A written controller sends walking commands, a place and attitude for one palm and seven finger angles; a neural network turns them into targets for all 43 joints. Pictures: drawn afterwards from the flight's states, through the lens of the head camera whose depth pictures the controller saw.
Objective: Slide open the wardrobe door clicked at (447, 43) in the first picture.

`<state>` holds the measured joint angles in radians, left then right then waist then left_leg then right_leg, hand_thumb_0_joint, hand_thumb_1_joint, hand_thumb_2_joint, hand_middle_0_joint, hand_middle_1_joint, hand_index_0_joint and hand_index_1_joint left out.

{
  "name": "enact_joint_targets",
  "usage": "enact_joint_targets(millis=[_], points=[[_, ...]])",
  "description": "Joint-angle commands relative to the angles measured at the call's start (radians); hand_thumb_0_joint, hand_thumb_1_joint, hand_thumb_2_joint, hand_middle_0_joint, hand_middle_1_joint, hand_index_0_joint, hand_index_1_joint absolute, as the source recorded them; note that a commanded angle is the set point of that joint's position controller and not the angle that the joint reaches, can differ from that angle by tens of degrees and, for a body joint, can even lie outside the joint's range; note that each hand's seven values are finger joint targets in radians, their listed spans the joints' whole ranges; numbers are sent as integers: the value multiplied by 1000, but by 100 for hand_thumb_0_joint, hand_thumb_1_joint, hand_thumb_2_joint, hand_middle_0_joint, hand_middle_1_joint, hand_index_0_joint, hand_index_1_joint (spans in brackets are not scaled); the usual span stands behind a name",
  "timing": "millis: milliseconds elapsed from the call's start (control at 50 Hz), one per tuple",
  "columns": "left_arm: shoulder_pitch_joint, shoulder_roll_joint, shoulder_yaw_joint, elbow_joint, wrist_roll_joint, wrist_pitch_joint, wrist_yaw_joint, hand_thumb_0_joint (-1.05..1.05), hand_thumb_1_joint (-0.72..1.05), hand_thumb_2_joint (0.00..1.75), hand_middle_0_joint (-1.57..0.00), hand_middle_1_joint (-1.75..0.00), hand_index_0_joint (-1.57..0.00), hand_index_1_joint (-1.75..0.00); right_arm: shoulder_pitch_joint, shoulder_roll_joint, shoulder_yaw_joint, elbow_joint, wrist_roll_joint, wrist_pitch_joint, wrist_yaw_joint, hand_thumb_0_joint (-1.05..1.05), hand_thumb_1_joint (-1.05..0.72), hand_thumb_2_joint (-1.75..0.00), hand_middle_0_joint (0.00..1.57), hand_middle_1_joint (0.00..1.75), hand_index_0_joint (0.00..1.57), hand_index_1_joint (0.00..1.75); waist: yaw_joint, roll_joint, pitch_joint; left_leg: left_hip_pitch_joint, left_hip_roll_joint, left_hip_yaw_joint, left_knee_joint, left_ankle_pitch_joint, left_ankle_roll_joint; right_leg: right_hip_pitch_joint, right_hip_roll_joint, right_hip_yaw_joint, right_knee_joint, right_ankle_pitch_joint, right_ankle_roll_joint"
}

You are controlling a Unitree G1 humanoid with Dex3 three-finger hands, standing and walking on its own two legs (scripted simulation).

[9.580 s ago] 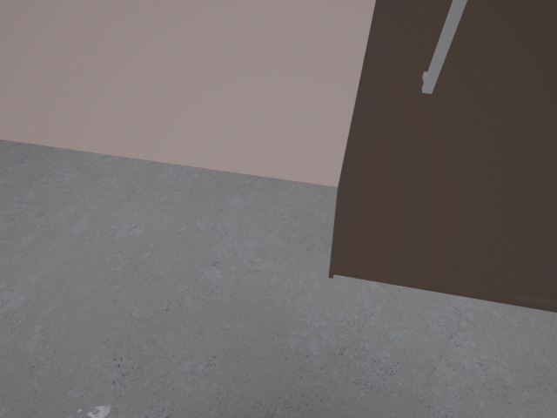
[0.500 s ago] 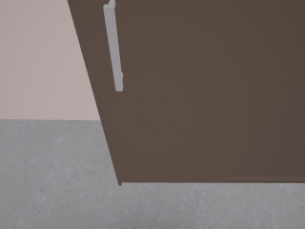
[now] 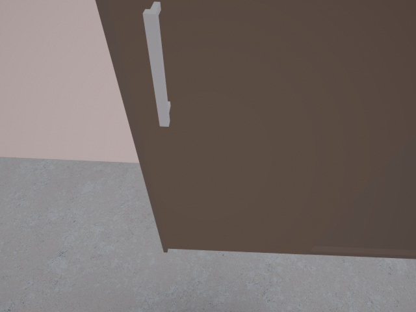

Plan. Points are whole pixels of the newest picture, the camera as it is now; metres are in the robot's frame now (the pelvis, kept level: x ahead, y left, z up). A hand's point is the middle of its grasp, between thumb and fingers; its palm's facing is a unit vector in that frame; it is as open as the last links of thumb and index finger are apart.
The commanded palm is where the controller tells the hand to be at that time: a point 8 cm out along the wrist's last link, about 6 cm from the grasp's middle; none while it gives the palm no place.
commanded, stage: look again from close up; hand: left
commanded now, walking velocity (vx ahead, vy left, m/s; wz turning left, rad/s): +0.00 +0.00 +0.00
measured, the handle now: (160, 71) +0.48 +0.13 +0.23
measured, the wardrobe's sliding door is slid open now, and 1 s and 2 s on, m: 0.00 0.00 0.00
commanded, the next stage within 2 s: raise the hand with hooked fingers in 0.68 s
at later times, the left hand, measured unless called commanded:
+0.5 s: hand out of the picture +0.00 +0.17 -0.17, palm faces +0.03 -0.98 -0.19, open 7.4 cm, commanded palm none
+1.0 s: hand (111, 252) +0.21 +0.19 +0.02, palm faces +0.23 -0.97 -0.08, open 7.6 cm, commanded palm +0.12 +0.24 -0.02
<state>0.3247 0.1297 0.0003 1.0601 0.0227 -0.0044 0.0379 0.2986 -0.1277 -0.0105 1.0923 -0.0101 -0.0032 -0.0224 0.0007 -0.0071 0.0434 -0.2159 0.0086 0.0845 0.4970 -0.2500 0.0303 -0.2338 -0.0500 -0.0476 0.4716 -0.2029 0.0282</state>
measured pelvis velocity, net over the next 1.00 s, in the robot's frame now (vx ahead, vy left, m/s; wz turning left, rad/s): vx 0.00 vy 0.00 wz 0.04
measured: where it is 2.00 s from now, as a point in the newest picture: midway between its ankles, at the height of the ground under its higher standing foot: outside the picture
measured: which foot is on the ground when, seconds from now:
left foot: down 0.00-1.00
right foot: down 0.00-1.00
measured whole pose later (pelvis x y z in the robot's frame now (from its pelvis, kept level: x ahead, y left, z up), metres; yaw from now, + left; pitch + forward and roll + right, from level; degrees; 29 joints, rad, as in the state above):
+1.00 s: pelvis +0.00 +0.00 -0.02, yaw +2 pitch +2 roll +0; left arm 0.40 0.19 0.10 0.05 -0.17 -0.25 0.02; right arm 0.30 -0.24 -0.01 0.75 0.02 -0.30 -0.04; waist -0.03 0.00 -0.07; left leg -0.37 -0.01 0.06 0.67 -0.33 0.03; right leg -0.39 -0.08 -0.07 0.67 -0.31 0.02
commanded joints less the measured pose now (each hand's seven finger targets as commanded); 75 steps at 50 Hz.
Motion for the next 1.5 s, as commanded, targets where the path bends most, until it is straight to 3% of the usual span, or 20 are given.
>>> enact_joint_targets(millis=[0,740,760,780,800,820,840,860,880,940,980,1000,1020,1060,1100,1180,1200,1280,1400,1480], points=[[71,99,21,-26,-1,-16,9,0,90,90,-20,-30,-20,-30,61,-88,-19,-27,3,-12,-3,0,-90,-90,20,30,20,30,-3,0,49,-45,98,-112,-145,3,-8,-13,-66,73,-92,2,-36],[32,113,25,-4,-2,-16,4,0,90,90,-20,-30,-20,-30,42,-109,-16,-10,1,-17,-3,0,-90,-90,20,30,20,30,0,19,42,-32,98,-125,-172,46,-10,19,-70,62,-92,25,-32],[85,141,12,34,1,-18,38,0,90,90,-20,-30,-20,-30,-52,-148,-13,-84,10,-28,5,0,-90,-90,20,30,20,30,34,-44,9,-64,107,-88,8,99,-28,34,-94,78,-81,158,-41],[-691,367,148,-1582,-208,-247,42,0,88,89,-20,-32,-20,-32,-33,-300,-17,-448,57,-179,-41,0,-90,-90,20,30,20,30,-105,151,-505,209,0,-86,-107,120,-24,116,21,-21,12,117,-51],[-480,458,224,-1533,-144,-224,101,0,85,88,-20,-33,-20,-33,-121,-213,27,-400,59,-259,-81,0,-90,-90,20,30,20,30,-18,292,-425,200,34,-69,-120,49,-46,54,29,-22,90,2,-56],[13,101,13,-1276,-142,-88,107,0,83,87,-21,-34,-21,-34,-114,-164,14,-432,60,-320,-68,0,-90,-90,20,30,20,30,-10,225,-265,52,48,-137,-178,-39,-64,-39,34,-79,124,-110,-60],[97,-26,-56,-1154,-180,-30,109,0,81,86,-21,-36,-21,-36,-99,-175,9,-377,80,-342,-67,0,-90,-90,20,30,20,30,-30,122,-104,-44,31,-143,-167,-142,-50,-97,37,-68,92,-103,-45],[-6,24,-28,-1263,-202,-82,97,0,78,85,-21,-37,-21,-37,-111,-221,-8,-435,74,-361,-68,0,-90,-90,20,30,20,30,-47,94,-4,-117,17,-153,-122,-193,-40,-117,31,-66,54,-126,-39],[6,75,26,-1227,-185,-140,84,0,76,84,-21,-39,-21,-39,-111,-235,-24,-443,54,-376,-64,0,-90,-90,20,30,20,30,-60,24,4,-151,5,-147,-67,-199,-38,-162,33,-65,47,-177,-37],[305,5,67,-978,-213,-334,-72,0,69,81,-22,-43,-22,-43,-131,-233,-60,-520,26,-367,-15,0,-90,-90,20,30,20,30,21,-234,24,-316,-10,-98,79,-151,-57,-275,51,-87,132,-287,-43],[365,66,153,-930,-250,-477,-217,0,64,79,-22,-47,-22,-47,-155,-245,-85,-574,23,-343,19,0,-90,-90,20,30,20,30,38,-230,-12,-387,-20,-74,171,-128,-65,-303,48,-65,195,-286,-54],[408,146,236,-885,-258,-517,-296,0,62,78,-22,-48,-22,-48,-168,-264,-98,-615,28,-325,36,0,-90,-90,20,30,20,30,55,-102,-14,-372,-28,-58,196,-108,-68,-277,41,-43,208,-256,-70],[393,184,262,-949,-268,-526,-344,0,60,77,-22,-50,-22,-50,-186,-260,-95,-663,39,-317,39,0,-90,-90,20,30,20,30,69,-71,-73,-386,-38,-48,212,-84,-57,-252,34,-37,235,-204,-72],[372,219,317,-1080,-302,-479,-371,0,55,75,-22,-53,-22,-53,-207,-241,-91,-726,54,-299,22,0,-90,-90,20,30,20,30,89,-40,-190,-375,-39,-31,229,-37,-39,-212,33,-21,268,-124,-63],[309,242,370,-1239,-352,-443,-346,0,50,73,-23,-55,-23,-55,-196,-228,-84,-754,53,-278,3,0,-90,-90,20,30,20,30,88,18,-227,-354,-34,-41,235,-18,-35,-197,39,-13,272,-103,-53],[116,238,319,-1521,-333,-502,-280,0,41,69,-24,-62,-24,-62,-120,-205,-70,-731,42,-286,-21,0,-90,-90,20,30,20,30,7,125,-282,-259,-15,-71,288,86,-15,-237,50,-2,279,35,-46],[41,245,287,-1550,-326,-525,-287,0,39,68,-24,-63,-24,-63,-96,-217,-61,-713,38,-293,-26,0,-90,-90,20,30,20,30,-31,105,-256,-255,-8,-86,302,82,-10,-262,57,1,280,40,-45],[-42,254,235,-1445,-332,-512,-377,0,29,64,-24,-69,-24,-69,-105,-240,-42,-659,58,-333,-49,0,-90,-90,20,30,20,30,-74,112,-181,-253,-3,-106,291,-26,-4,-302,51,20,210,-77,-39],[19,407,455,-1250,-406,-275,-460,0,15,58,-25,-78,-25,-78,-167,-239,-18,-658,73,-341,-84,0,-90,-90,20,30,20,30,25,23,-249,-237,-8,-108,218,43,-7,-88,21,63,116,-49,-29],[16,395,505,-1314,-461,-230,-445,0,6,54,-26,-84,-26,-84,-176,-223,-4,-670,70,-360,-75,0,-90,-90,20,30,20,30,50,4,-280,-183,-7,-110,164,141,-12,-19,20,22,116,136,-16]])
